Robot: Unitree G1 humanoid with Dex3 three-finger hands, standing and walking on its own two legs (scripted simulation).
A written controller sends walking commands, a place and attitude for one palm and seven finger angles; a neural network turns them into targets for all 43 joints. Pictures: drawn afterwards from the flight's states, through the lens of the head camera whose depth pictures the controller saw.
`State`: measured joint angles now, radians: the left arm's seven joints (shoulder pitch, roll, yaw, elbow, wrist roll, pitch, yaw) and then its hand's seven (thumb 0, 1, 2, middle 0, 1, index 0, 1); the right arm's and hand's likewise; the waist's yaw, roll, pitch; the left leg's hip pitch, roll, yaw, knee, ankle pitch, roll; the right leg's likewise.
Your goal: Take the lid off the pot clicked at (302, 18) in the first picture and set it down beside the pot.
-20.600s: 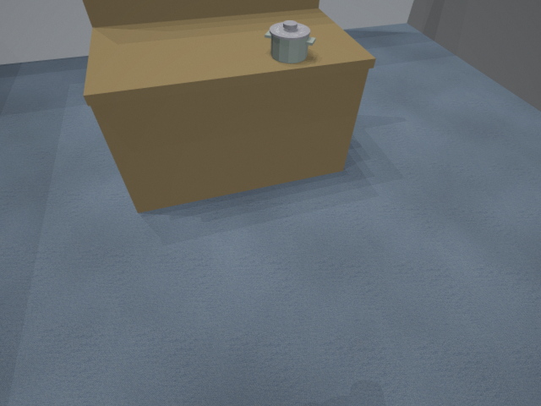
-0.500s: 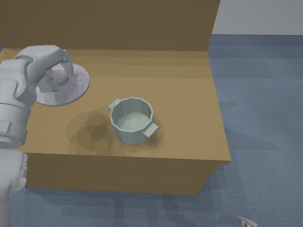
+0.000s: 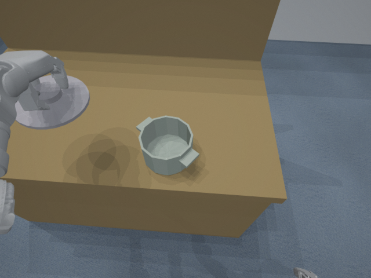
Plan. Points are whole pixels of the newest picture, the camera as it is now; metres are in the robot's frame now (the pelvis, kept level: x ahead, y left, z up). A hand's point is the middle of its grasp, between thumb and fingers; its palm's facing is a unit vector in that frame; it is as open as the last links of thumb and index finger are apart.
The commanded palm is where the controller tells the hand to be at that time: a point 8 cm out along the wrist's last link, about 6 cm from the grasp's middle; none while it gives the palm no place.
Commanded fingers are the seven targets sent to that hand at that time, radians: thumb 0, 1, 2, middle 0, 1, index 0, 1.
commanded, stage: lower the lid onto the table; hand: left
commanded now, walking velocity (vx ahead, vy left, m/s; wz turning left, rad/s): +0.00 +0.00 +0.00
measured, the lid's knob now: (47, 92) +0.47 +0.31 +0.13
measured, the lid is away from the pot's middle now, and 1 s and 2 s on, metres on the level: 0.25 0.24 0.23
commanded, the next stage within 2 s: none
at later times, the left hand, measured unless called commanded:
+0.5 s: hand (50, 99) +0.45 +0.30 +0.12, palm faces -0.38 -0.05 -0.92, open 8.6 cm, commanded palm +0.45 +0.30 +0.19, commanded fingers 0.00 0.56 1.03 -0.82 -1.05 -0.77 -1.01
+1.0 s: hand (54, 113) +0.44 +0.30 +0.09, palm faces -0.43 -0.04 -0.90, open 8.6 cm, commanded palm +0.46 +0.30 +0.16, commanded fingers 0.00 0.56 1.03 -0.82 -1.05 -0.77 -1.01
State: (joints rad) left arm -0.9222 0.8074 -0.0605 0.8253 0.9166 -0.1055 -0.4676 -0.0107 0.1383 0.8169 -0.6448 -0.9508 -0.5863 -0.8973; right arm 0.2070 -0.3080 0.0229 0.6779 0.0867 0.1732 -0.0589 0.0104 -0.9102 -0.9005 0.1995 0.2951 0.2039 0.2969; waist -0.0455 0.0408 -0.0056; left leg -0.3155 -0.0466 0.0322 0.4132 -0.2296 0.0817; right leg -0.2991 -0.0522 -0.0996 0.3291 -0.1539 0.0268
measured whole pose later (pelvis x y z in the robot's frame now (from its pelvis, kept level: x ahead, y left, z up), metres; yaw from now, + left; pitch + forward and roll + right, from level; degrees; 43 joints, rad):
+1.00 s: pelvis +0.00 +0.00 +0.00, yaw -1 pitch +10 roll -2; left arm -0.85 0.78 -0.02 0.91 0.93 -0.22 -0.39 -0.01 0.14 0.82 -0.64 -0.95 -0.58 -0.90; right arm 0.21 -0.30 0.02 0.70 0.08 0.18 -0.08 0.01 -0.91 -0.90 0.20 0.30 0.20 0.30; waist -0.06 0.03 -0.01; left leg -0.38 -0.04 0.04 0.47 -0.26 0.08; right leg -0.36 -0.04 -0.09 0.37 -0.17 0.03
